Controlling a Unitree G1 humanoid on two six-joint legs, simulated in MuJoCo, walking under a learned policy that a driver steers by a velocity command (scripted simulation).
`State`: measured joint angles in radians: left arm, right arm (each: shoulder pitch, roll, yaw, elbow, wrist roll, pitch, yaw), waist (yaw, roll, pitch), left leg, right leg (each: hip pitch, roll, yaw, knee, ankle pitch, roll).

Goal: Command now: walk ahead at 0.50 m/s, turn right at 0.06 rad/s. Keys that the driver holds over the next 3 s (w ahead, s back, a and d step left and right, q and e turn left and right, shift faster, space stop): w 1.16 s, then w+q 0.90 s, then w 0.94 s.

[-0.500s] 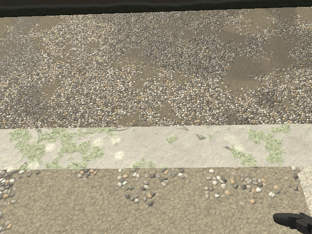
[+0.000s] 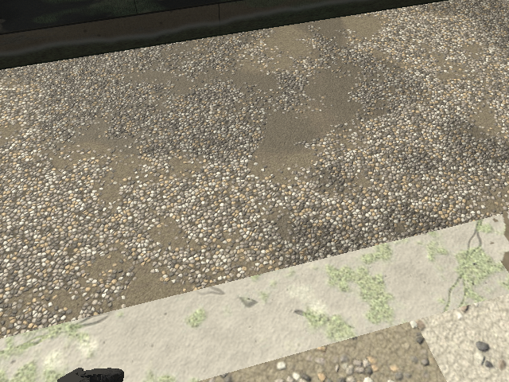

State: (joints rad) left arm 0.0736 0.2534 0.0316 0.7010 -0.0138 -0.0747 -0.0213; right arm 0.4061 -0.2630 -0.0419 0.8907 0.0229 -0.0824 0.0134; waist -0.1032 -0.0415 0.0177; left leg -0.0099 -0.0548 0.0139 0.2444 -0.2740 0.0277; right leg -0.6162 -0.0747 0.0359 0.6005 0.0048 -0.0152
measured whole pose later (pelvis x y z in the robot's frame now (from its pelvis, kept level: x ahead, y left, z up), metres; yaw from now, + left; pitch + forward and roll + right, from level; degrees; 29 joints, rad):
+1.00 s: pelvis +0.43 +0.01 +0.00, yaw +1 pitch +0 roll +2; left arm 0.21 0.25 0.04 0.78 0.00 0.01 0.04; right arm 0.38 -0.20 -0.04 0.88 -0.02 0.00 -0.02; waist -0.05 -0.04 0.01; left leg -0.19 -0.05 0.05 0.45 -0.26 0.04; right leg -0.60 -0.10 0.10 0.76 -0.09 0.00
